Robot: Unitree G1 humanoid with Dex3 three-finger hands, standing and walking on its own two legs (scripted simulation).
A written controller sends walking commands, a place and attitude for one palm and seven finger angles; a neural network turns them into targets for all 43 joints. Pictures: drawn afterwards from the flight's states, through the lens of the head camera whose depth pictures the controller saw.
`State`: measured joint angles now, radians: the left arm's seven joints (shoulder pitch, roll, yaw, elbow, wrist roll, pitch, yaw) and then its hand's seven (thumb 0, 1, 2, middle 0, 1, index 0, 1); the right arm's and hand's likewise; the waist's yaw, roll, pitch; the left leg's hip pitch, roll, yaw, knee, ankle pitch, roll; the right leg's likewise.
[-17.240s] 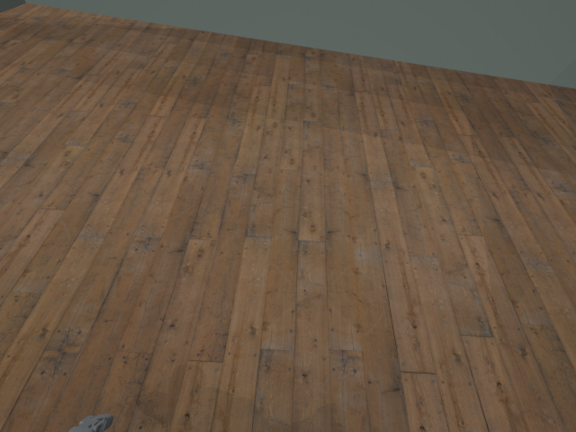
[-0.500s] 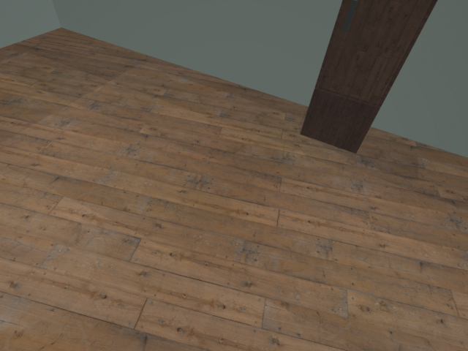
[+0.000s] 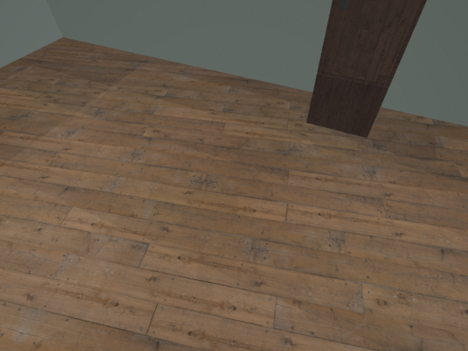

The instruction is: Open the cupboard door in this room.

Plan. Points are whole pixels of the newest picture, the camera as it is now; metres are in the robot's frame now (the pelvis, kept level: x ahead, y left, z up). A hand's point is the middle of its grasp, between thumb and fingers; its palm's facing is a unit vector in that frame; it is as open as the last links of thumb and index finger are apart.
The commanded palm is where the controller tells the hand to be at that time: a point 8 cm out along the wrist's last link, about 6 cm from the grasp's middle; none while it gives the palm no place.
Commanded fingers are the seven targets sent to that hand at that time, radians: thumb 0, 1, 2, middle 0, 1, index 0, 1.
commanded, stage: turn or walk to find it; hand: left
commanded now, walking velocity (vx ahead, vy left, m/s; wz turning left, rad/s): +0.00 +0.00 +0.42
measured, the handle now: out of the picture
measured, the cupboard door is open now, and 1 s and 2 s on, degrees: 0 0 0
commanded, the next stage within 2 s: none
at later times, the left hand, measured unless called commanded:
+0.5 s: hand out of the picture -0.05 +0.21 -0.19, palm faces +0.24 -0.95 -0.20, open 7.4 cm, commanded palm none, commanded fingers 0.00 0.90 0.90 -0.20 -0.30 -0.20 -0.30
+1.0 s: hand out of the picture -0.04 +0.16 -0.15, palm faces +0.39 -0.88 -0.28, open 7.4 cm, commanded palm none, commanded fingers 0.00 0.90 0.90 -0.20 -0.30 -0.20 -0.30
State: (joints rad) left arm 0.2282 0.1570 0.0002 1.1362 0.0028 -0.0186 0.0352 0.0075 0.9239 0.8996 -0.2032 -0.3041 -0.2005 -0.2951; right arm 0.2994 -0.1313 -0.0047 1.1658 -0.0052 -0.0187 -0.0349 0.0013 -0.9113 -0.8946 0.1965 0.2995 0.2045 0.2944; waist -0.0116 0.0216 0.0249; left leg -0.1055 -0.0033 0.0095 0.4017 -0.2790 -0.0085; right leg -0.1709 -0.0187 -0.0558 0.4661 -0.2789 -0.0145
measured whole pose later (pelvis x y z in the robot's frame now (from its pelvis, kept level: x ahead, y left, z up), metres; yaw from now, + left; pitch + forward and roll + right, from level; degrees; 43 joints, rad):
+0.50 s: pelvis -0.04 +0.02 -0.01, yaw +11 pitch -1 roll -1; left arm 0.21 0.21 0.06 1.07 0.02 0.06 0.02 0.01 0.91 0.90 -0.20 -0.30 -0.20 -0.30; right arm 0.20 -0.18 -0.05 1.03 -0.02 0.02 -0.01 0.00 -0.91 -0.89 0.19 0.30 0.20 0.29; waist 0.01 -0.03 0.08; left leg -0.28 0.01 0.06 0.58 -0.28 0.04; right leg -0.38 -0.08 -0.10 0.95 -0.49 0.03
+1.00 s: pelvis -0.04 -0.05 +0.00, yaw +23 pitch +0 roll +2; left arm 0.18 0.16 0.03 0.94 0.02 0.01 0.02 0.01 0.91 0.90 -0.20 -0.30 -0.20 -0.30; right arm 0.22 -0.25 -0.10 0.99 -0.03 0.07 0.01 0.00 -0.91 -0.89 0.20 0.30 0.20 0.29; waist -0.02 0.05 0.06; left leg -0.51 -0.03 -0.05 1.07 -0.40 -0.04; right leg -0.22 -0.06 -0.10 0.53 -0.31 -0.02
